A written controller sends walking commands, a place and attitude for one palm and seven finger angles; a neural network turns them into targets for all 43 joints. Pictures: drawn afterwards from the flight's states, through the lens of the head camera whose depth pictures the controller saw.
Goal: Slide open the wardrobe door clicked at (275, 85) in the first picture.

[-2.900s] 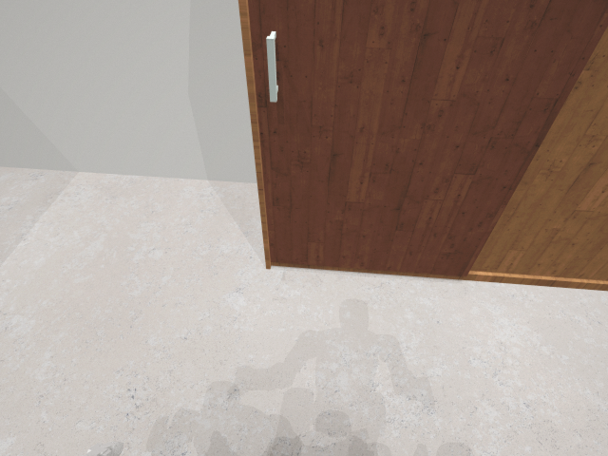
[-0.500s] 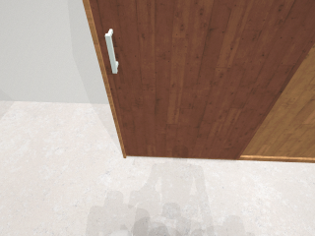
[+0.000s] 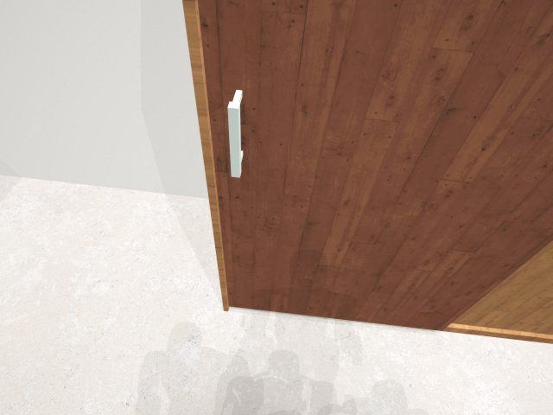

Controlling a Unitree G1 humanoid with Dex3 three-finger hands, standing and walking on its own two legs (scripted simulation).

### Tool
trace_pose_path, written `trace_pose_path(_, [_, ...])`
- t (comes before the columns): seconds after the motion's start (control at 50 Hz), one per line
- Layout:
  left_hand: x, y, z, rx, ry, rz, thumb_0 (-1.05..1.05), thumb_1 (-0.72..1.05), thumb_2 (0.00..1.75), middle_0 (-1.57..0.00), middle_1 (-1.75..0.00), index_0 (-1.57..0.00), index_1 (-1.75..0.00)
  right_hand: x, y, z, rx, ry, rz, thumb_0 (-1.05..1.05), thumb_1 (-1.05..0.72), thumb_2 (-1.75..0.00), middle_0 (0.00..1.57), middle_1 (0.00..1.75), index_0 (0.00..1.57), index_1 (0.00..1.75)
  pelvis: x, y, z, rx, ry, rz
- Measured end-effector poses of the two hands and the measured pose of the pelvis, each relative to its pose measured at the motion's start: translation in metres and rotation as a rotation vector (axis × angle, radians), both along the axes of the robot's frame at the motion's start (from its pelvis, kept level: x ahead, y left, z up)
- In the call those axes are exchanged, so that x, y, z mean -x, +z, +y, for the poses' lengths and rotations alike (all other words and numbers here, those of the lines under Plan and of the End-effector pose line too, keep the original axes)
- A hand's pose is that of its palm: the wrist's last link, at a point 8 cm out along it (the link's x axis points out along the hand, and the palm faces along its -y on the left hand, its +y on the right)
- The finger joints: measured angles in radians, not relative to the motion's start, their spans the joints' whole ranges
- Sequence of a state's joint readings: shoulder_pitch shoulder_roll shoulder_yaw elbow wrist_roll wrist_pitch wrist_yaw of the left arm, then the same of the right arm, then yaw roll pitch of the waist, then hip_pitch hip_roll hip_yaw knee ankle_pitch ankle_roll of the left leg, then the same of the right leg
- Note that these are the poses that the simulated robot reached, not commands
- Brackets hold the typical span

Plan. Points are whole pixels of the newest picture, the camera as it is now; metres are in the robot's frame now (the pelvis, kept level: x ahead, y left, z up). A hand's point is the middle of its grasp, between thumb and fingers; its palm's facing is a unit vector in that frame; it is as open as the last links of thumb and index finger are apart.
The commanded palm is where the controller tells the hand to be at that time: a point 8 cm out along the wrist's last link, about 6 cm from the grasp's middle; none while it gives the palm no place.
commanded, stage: come to a stop and stand still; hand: left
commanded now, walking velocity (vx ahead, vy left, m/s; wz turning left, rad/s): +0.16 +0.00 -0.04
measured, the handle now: (237, 136) +0.54 +0.13 +0.10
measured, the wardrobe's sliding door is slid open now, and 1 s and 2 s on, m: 0.00 0.00 0.00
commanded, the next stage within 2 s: look again from close up in 1.56 s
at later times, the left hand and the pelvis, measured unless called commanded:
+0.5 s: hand out of the picture +0.13 +0.17 -0.17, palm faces +0.08 -0.97 -0.21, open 7.3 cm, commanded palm none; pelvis +0.04 -0.01 -0.01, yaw +2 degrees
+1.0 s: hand out of the picture -0.01 +0.22 -0.17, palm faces +0.02 -0.99 -0.16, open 7.4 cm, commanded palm none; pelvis +0.01 +0.03 +0.01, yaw -1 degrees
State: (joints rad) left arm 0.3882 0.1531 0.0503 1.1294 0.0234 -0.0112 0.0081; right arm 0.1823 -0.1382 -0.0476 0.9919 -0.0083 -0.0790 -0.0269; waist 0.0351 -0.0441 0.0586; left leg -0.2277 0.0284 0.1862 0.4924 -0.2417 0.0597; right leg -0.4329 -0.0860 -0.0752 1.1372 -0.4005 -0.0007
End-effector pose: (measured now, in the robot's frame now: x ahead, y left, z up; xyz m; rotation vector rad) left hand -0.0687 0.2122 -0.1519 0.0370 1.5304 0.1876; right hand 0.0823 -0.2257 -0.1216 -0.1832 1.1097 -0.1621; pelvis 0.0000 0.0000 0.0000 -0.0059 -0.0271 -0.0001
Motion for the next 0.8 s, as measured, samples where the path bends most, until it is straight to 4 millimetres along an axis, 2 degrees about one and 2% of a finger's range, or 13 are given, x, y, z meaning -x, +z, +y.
trace_pose_path(0.08, [-0.065, 0.005, 0.013, -0.031, -0.025, -0.116, 0.0, 0.91, 0.9, -0.2, -0.3, -0.19, -0.29, 0.015, -0.002, -0.005, 0.008, -0.02, 0.094, -0.03, -0.96, -0.9, 0.2, 0.3, 0.2, 0.3, -0.021, 0.005, 0.002, -0.01, 0.0, 0.007])
trace_pose_path(0.14, [-0.112, 0.009, 0.014, -0.05, -0.044, -0.196, 0.0, 0.91, 0.9, -0.2, -0.29, -0.19, -0.29, 0.03, -0.008, -0.003, -0.009, -0.036, 0.181, -0.02, -0.94, -0.9, 0.2, 0.3, 0.2, 0.3, -0.036, 0.005, 0.0, -0.015, 0.009, 0.008])
trace_pose_path(0.2, [-0.151, 0.011, 0.013, -0.083, -0.071, -0.25, 0.0, 0.93, 0.9, -0.2, -0.29, -0.19, -0.29, 0.042, -0.017, 0.001, -0.041, -0.055, 0.257, -0.01, -0.93, -0.9, 0.2, 0.3, 0.2, 0.3, -0.049, 0.002, -0.007, -0.023, 0.016, -0.002])
trace_pose_path(0.26, [-0.18, 0.01, 0.006, -0.108, -0.102, -0.287, 0.0, 0.93, 0.9, -0.2, -0.29, -0.19, -0.29, 0.048, -0.032, 0.002, -0.082, -0.089, 0.311, -0.01, -0.92, -0.9, 0.2, 0.3, 0.2, 0.3, -0.062, -0.006, -0.017, -0.041, 0.006, -0.008])
trace_pose_path(0.34, [-0.2, 0.013, -0.006, -0.109, -0.134, -0.297, 0.0, 0.92, 0.9, -0.2, -0.3, -0.2, -0.29, 0.048, -0.042, 0.002, -0.118, -0.121, 0.347, 0.0, -0.91, -0.9, 0.2, 0.3, 0.2, 0.3, -0.065, -0.008, -0.021, -0.015, 0.026, 0.001])
trace_pose_path(0.4, [-0.202, 0.014, -0.009, -0.104, -0.117, -0.316, 0.0, 0.92, 0.9, -0.2, -0.3, -0.2, -0.29, 0.043, -0.041, 0.002, -0.112, -0.103, 0.36, 0.0, -0.91, -0.9, 0.2, 0.3, 0.2, 0.3, -0.058, -0.008, -0.019, -0.012, 0.034, 0.006])
trace_pose_path(0.46, [-0.197, 0.013, -0.004, -0.104, -0.09, -0.328, 0.0, 0.92, 0.9, -0.2, -0.3, -0.2, -0.29, 0.035, -0.038, 0.001, -0.09, -0.079, 0.338, 0.0, -0.91, -0.9, 0.2, 0.3, 0.2, 0.3, -0.048, -0.007, -0.014, -0.008, 0.039, 0.01])
trace_pose_path(0.58, [-0.165, -0.001, 0.023, -0.081, -0.065, -0.317, 0.0, 0.92, 0.9, -0.21, -0.3, -0.2, -0.3, 0.022, -0.028, 0.004, -0.015, -0.048, 0.222, 0.0, -0.92, -0.9, 0.2, 0.3, 0.2, 0.3, -0.026, -0.012, 0.009, 0.006, 0.036, 0.01])
trace_pose_path(0.64, [-0.143, -0.011, 0.04, -0.059, -0.047, -0.287, 0.0, 0.91, 0.9, -0.21, -0.3, -0.2, -0.3, 0.03, -0.02, 0.014, 0.017, -0.05, 0.174, 0.0, -0.92, -0.9, 0.2, 0.3, 0.2, 0.3, -0.017, -0.014, 0.023, 0.002, 0.022, -0.007])
trace_pose_path(0.72, [-0.114, -0.004, 0.054, -0.039, -0.034, -0.224, 0.0, 0.91, 0.9, -0.2, -0.3, -0.2, -0.29, 0.047, -0.003, 0.032, 0.024, -0.046, 0.178, 0.0, -0.91, -0.9, 0.2, 0.3, 0.2, 0.3, -0.016, 0.0, 0.035, 0.021, 0.024, -0.002])
trace_pose_path(0.8, [-0.086, 0.002, 0.063, -0.031, -0.022, -0.168, 0.0, 0.91, 0.9, -0.2, -0.3, -0.2, -0.29, 0.061, 0.004, 0.047, 0.012, -0.048, 0.211, 0.0, -0.91, -0.9, 0.2, 0.3, 0.2, 0.3, -0.016, 0.009, 0.041, 0.025, 0.018, 0.018])
